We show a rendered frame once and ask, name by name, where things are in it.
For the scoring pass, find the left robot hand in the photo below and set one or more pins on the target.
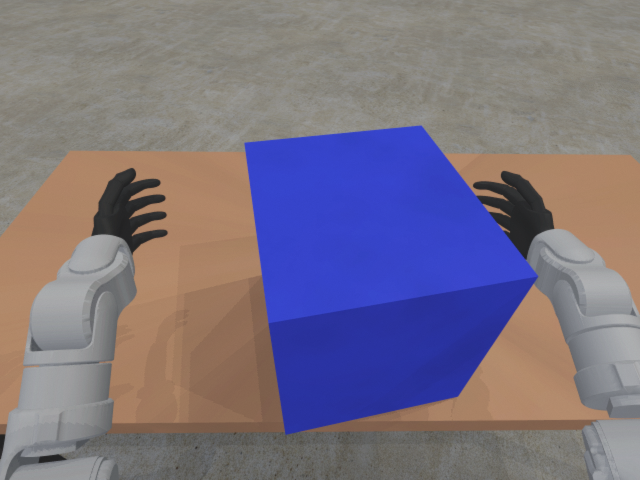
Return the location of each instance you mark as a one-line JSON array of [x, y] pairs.
[[115, 209]]

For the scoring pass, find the carton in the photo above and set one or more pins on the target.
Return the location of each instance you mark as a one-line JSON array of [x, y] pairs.
[[386, 280]]

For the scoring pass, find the robot right upper arm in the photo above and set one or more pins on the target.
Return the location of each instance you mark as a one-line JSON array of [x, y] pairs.
[[612, 449]]

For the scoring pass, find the table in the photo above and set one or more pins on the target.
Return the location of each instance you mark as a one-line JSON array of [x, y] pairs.
[[193, 351]]

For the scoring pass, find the robot right forearm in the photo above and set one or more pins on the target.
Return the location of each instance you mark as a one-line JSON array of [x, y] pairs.
[[598, 318]]

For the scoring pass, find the robot left forearm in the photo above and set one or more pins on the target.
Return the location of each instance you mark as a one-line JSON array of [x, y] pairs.
[[72, 327]]

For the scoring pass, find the right robot hand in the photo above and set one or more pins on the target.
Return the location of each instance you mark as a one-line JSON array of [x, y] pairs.
[[528, 216]]

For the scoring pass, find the robot left upper arm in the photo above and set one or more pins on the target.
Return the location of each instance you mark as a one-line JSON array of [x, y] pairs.
[[89, 468]]

